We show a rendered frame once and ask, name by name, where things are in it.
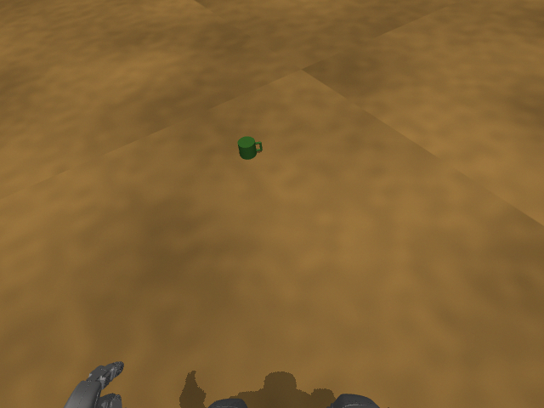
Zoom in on left robot hand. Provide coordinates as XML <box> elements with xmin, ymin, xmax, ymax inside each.
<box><xmin>64</xmin><ymin>361</ymin><xmax>126</xmax><ymax>408</ymax></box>

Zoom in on mug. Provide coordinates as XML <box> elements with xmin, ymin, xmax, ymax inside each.
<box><xmin>238</xmin><ymin>136</ymin><xmax>263</xmax><ymax>160</ymax></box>

